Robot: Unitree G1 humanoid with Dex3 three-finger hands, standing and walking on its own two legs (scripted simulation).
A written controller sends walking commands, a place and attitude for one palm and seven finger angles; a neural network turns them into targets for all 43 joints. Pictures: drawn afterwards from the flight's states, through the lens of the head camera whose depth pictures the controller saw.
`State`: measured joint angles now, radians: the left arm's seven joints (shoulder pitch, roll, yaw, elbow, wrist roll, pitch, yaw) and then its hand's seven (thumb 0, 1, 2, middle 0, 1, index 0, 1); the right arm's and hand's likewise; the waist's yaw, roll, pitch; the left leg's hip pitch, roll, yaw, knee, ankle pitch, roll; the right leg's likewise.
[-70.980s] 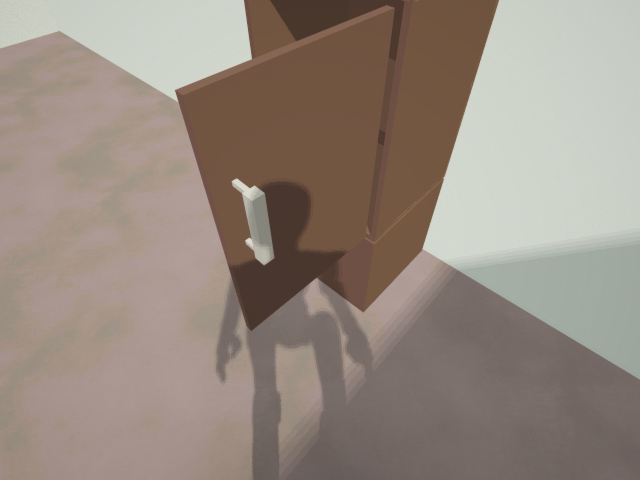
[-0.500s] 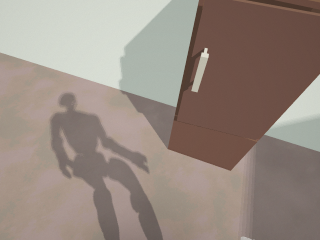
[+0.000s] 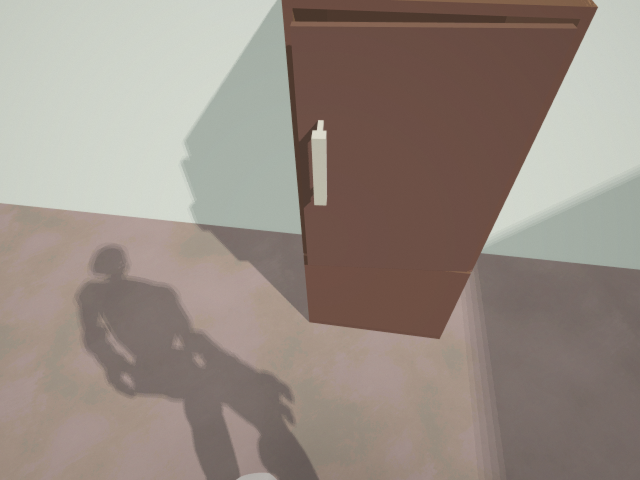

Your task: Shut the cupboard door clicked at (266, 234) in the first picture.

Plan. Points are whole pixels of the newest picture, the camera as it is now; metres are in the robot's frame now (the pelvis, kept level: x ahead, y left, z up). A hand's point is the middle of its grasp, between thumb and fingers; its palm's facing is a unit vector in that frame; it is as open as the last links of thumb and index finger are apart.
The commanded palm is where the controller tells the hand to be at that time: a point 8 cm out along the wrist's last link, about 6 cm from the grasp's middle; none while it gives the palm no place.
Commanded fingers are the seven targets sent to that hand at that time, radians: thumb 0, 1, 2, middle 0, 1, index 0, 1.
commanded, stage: take the last steps up to it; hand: left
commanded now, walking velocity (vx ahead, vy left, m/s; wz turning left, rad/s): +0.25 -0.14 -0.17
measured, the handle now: (320, 163) +0.65 +0.03 +0.01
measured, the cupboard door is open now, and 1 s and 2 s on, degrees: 5 5 5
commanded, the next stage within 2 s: come to a stop and stand still in 0.44 s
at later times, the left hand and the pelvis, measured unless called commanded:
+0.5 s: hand (227, 435) +0.22 +0.16 -0.17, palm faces -0.10 -0.98 -0.17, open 7.4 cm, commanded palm none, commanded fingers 0.00 0.90 0.90 -0.20 -0.30 -0.20 -0.30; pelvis +0.12 -0.03 +0.01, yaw -6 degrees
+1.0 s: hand (269, 397) +0.27 +0.10 -0.16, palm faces -0.03 -0.97 -0.26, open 7.3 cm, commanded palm none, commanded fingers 0.00 0.90 0.90 -0.20 -0.30 -0.20 -0.30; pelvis +0.17 -0.08 +0.00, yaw -4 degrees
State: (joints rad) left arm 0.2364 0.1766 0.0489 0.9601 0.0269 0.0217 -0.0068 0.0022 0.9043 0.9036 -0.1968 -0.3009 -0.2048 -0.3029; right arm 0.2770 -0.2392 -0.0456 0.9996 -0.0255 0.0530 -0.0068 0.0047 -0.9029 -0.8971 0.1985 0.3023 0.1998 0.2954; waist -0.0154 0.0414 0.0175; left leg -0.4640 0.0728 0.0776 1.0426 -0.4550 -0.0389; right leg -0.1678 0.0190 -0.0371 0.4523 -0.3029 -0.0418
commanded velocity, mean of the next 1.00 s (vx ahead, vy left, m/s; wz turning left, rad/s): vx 0.00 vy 0.01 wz -0.06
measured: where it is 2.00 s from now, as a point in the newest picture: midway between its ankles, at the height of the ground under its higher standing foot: outside the picture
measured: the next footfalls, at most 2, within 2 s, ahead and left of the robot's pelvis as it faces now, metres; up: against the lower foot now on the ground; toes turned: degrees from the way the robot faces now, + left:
left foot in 0.18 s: +0.13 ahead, +0.11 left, +0.00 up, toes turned +6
right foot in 0.62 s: +0.25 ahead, -0.22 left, +0.00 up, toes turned -11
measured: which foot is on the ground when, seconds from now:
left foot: up 0.00-0.16, down 0.18-0.62, up 0.64-1.00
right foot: down 0.00-0.20, up 0.22-0.60, down 0.62-1.00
